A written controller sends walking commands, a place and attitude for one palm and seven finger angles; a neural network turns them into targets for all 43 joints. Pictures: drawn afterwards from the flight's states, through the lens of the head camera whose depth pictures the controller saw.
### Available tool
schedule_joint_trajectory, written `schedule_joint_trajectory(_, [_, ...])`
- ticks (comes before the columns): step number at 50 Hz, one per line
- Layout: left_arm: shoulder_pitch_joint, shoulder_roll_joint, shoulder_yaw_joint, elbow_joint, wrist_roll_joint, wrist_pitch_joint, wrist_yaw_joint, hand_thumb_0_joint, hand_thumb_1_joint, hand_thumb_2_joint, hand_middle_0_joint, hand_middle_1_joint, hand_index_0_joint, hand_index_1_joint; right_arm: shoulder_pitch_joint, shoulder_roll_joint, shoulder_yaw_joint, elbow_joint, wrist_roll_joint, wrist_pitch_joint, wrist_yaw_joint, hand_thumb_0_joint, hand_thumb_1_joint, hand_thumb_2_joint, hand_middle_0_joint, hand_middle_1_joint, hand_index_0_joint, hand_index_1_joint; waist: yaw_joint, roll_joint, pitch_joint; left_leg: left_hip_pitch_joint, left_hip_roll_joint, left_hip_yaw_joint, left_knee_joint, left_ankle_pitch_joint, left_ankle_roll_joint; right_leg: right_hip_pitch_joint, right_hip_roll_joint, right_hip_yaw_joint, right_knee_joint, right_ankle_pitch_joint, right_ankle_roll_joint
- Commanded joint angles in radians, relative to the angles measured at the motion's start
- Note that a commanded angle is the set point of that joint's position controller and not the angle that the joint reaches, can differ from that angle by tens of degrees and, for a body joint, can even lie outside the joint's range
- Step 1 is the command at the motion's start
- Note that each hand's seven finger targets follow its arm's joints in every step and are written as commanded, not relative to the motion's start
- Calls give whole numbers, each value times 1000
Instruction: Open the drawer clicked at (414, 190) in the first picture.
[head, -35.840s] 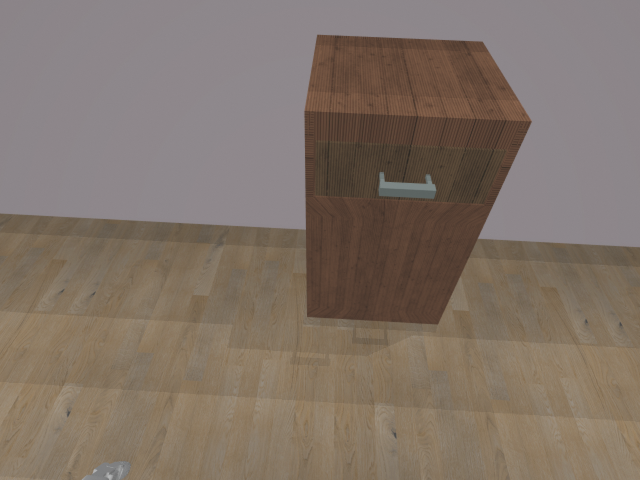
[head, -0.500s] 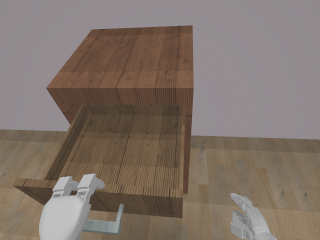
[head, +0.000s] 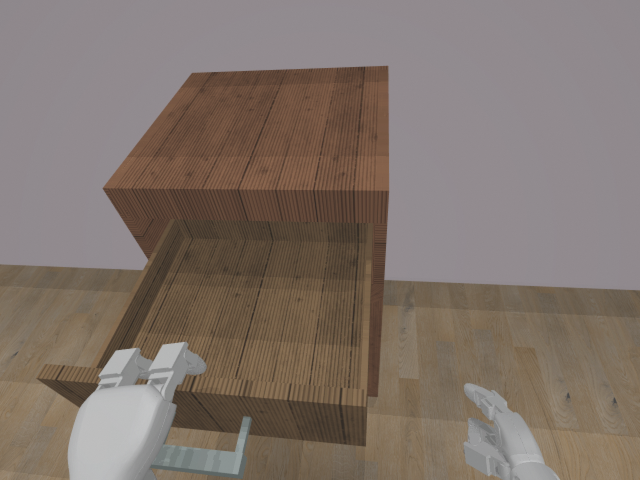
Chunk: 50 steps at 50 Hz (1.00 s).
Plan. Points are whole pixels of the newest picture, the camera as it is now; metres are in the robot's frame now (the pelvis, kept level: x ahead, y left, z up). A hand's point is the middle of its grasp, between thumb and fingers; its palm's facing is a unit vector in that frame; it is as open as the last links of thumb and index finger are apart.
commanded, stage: lift the hand off the handle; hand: left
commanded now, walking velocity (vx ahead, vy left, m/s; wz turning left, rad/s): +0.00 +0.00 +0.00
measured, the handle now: (201, 441) +0.18 +0.20 -0.07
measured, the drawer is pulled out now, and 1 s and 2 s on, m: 0.30 0.30 0.30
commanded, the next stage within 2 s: draw the hand back to the body in 0.24 s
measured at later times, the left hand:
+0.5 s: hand (139, 433) +0.14 +0.21 +0.08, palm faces +0.10 -0.14 -0.98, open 13.8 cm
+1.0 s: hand (94, 399) +0.16 +0.24 +0.12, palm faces +0.17 -0.44 -0.88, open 13.8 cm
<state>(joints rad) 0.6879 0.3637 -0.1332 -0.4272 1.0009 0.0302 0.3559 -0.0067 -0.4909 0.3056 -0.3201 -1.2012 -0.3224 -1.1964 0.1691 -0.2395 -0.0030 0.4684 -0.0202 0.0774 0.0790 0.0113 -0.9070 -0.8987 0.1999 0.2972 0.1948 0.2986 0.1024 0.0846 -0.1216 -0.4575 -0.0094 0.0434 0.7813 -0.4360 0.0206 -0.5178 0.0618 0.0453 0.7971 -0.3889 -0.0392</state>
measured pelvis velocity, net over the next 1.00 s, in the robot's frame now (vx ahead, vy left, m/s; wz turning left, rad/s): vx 0.00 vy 0.02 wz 0.03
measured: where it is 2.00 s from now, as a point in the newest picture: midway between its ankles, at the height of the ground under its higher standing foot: outside the picture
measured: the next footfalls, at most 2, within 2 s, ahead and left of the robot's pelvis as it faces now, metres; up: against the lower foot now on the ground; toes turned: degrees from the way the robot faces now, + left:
none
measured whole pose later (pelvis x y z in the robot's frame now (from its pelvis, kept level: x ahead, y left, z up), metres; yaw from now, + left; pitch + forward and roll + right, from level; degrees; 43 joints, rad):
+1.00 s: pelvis +0.00 +0.02 +0.02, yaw +2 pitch +1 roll -1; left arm 0.65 0.42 0.04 -0.55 0.57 0.00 0.20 -0.01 -0.49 0.31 -0.32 -1.20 -0.33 -1.19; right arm 0.16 -0.24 0.02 0.48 0.02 0.05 0.01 0.01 -0.91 -0.90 0.20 0.30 0.20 0.30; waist 0.10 0.10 -0.03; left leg -0.29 -0.03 0.02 0.64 -0.37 0.05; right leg -0.32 0.04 0.03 0.61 -0.31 -0.01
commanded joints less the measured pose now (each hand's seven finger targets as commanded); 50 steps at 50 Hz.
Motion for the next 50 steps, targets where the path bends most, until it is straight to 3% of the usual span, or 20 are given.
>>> schedule_joint_trajectory(1, [14,133,105,-242,-4,-18,25,0,-500,300,-300,-1200,-300,-1200,-137,-74,-21,-184,5,-56,-2,0,-900,-900,200,300,200,300,1,-110,-87,102,13,-46,-80,263,9,46,-38,88,-178,213,-22])
schedule_joint_trajectory(4, [51,133,110,-270,-2,-17,23,0,-500,300,-300,-1200,-300,-1200,-130,-73,-17,-189,4,-62,7,0,-900,-900,200,300,200,300,10,-78,-108,125,15,-45,-84,300,4,56,-40,99,-173,233,-26])
schedule_joint_trajectory(5, [55,120,102,-267,-16,-17,20,0,-500,300,-300,-1200,-300,-1200,-145,-71,-19,-186,16,-57,3,0,-900,-900,200,300,200,300,7,-74,-71,112,21,-46,-98,288,2,69,-38,84,-177,240,-26])
schedule_joint_trajectory(11, [102,118,104,-244,-18,-12,-1,0,-500,300,-300,-1200,-300,-1200,-138,-74,-15,-190,14,-54,11,0,-900,-900,200,300,200,300,11,-130,-61,100,23,-42,-101,294,4,81,-37,75,-181,266,-17])
schedule_joint_trajectory(17, [48,108,76,-306,-5,-27,1,0,-500,300,-300,-1200,-300,-1200,-130,-79,-18,-203,5,-50,13,0,-900,-900,200,300,200,300,1,-79,-45,126,27,-46,-100,271,2,27,-36,90,-192,188,-26])
schedule_joint_trajectory(19, [33,147,114,-336,9,-29,14,0,-500,300,-300,-1200,-300,-1200,-115,-79,-17,-208,-3,-55,13,0,-900,-900,200,300,200,300,8,-67,-81,151,26,-50,-86,270,0,0,-36,113,-198,132,-33])
schedule_joint_trajectory(22, [2,165,150,-331,7,-38,29,0,-500,300,-300,-1200,-300,-1200,-124,-81,-20,-198,-2,-51,2,0,-900,-900,200,300,200,300,6,-49,-54,143,28,-53,-96,243,-2,1,-34,99,-199,130,-38])
schedule_joint_trajectory(24, [4,190,192,-306,9,-27,31,0,-500,300,-300,-1200,-300,-1200,-124,-78,-15,-189,-1,-53,1,0,-900,-900,200,300,200,300,7,-77,-70,148,25,-58,-96,254,-5,7,-35,105,-198,138,-36])
schedule_joint_trajectory(29, [14,167,189,-259,-58,16,-22,0,-500,300,-300,-1200,-300,-1200,-164,-80,-10,-175,32,-44,-11,0,-900,-900,200,300,200,300,8,-62,-61,131,30,-57,-155,288,1,110,-47,38,-200,231,-12])
schedule_joint_trajectory(30, [6,153,171,-253,-79,25,-40,0,-500,300,-300,-1200,-300,-1200,-177,-77,-15,-172,41,-40,-18,0,-900,-900,200,300,200,300,5,-73,-19,124,31,-55,-169,272,2,116,-46,37,-217,226,-10])
schedule_joint_trajectory(34, [-31,178,161,-300,-76,34,-92,0,-500,300,-300,-1200,-300,-1200,-163,-88,-2,-184,36,-44,-27,0,-900,-900,200,300,200,300,11,-82,-42,151,38,-57,-200,267,9,137,-54,30,-246,174,-3])
schedule_joint_trajectory(35, [-29,181,160,-305,-84,25,-99,0,-500,300,-300,-1200,-300,-1200,-168,-89,-7,-183,42,-44,-33,0,-900,-900,200,300,200,300,11,-84,-13,156,40,-57,-205,271,7,137,-50,37,-257,183,-5])
schedule_joint_trajectory(38, [-28,244,232,-312,-72,6,-98,0,-500,300,-300,-1200,-300,-1200,-171,-101,2,-185,37,-49,-42,0,-900,-900,200,300,200,300,22,-62,-11,168,41,-62,-212,277,-1,150,-45,58,-277,189,-11])
schedule_joint_trajectory(39, [-32,236,223,-319,-56,-2,-95,0,-500,300,-300,-1200,-300,-1200,-142,-95,7,-185,28,-49,-39,0,-900,-900,200,300,200,300,25,-70,-40,180,40,-54,-207,294,2,149,-52,37,-267,183,-7])
schedule_joint_trajectory(42, [-33,252,267,-314,-59,-24,-82,0,-500,300,-300,-1200,-300,-1200,-151,-96,-2,-177,29,-44,-44,0,-900,-900,200,300,200,300,26,-39,-2,183,43,-53,-216,296,-10,138,-47,36,-277,181,-12])
schedule_joint_trajectory(44, [-54,251,279,-323,-65,-19,-83,0,-500,300,-300,-1200,-300,-1200,-146,-95,-2,-171,27,-42,-43,0,-900,-900,200,300,200,300,23,-14,-24,201,45,-59,-221,312,-8,146,-50,24,-276,178,-12])
schedule_joint_trajectory(47, [-69,249,282,-330,-99,-22,-97,0,-500,300,-300,-1200,-300,-1200,-149,-100,-15,-166,29,-38,-51,0,-900,-900,200,300,200,300,14,-32,-31,223,45,-57,-227,333,-7,160,-52,18,-289,217,-6])
schedule_joint_trajectory(48, [-108,-114,189,-361,-830,-62,-158,0,-465,315,-298,-1178,-298,-1178,-87,-25,-11,-198,52,-121,-83,0,-900,-900,200,300,200,300,-89,-96,27,357,80,-112,-255,325,24,229,-50,-67,-280,184,5])
schedule_joint_trajectory(49, [-1,-36,224,-224,-865,-88,-173,0,-430,330,-295,-1155,-295,-1155,-66,-47,-9,-160,56,-170,-108,0,-900,-900,200,300,200,300,-71,-135,51,343,95,-113,-273,329,21,220,-52,-78,-276,137,13])
schedule_joint_trajectory(50, [2,-38,219,-288,-891,-102,-186,0,-395,345,-292,-1133,-292,-1133,-78,-45,-7,-161,55,-185,-122,0,-900,-900,200,300,200,300,-67,-80,75,327,97,-120,-295,320,11,232,-59,-76,-282,119,10])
